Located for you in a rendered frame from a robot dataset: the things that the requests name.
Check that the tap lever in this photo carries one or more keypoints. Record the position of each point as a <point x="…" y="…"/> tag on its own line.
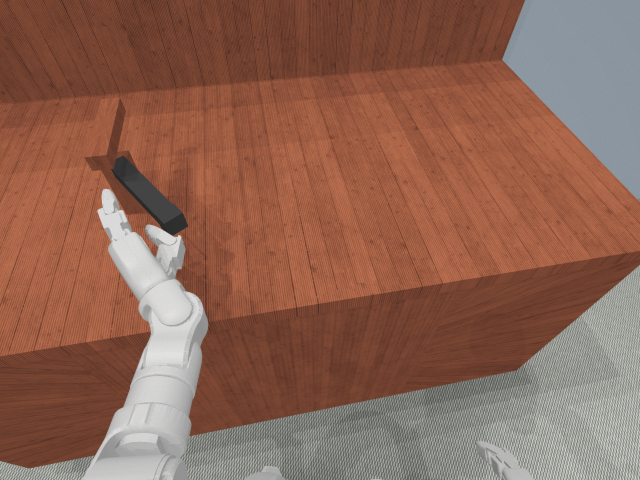
<point x="169" y="216"/>

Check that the robot left upper arm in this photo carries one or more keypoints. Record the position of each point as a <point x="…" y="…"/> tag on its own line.
<point x="142" y="467"/>

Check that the left robot forearm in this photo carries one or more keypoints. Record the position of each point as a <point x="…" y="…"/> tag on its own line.
<point x="155" y="416"/>

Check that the robot left shin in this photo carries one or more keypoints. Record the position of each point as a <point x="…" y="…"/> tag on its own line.
<point x="271" y="469"/>

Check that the robot right hand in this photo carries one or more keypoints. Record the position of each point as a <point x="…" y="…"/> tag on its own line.
<point x="503" y="463"/>

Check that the robot left hand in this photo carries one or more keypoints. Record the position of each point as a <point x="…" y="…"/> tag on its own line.
<point x="132" y="257"/>

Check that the counter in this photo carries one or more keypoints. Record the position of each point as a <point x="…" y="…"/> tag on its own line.
<point x="376" y="204"/>

